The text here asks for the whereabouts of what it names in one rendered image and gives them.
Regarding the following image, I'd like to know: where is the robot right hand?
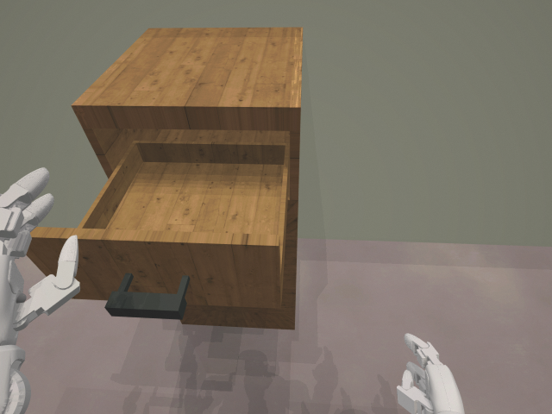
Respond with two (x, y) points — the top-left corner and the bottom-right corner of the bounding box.
(397, 333), (465, 414)

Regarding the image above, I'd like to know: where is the drawer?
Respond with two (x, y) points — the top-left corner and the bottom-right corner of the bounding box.
(26, 141), (290, 309)

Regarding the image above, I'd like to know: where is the robot left forearm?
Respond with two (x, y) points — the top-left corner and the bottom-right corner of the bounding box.
(0, 345), (31, 414)

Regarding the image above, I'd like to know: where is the handle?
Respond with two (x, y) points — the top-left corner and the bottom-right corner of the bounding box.
(104, 273), (190, 320)

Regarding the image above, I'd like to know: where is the robot left hand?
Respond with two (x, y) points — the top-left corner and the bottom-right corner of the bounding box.
(0, 167), (80, 346)

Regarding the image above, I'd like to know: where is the cabinet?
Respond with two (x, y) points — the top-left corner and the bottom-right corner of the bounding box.
(71, 27), (303, 329)

